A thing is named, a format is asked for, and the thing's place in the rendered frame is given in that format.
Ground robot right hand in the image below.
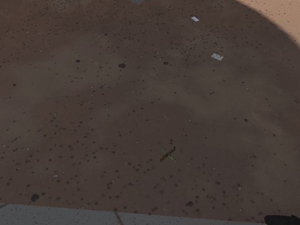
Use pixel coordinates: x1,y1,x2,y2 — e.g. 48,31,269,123
264,215,300,225

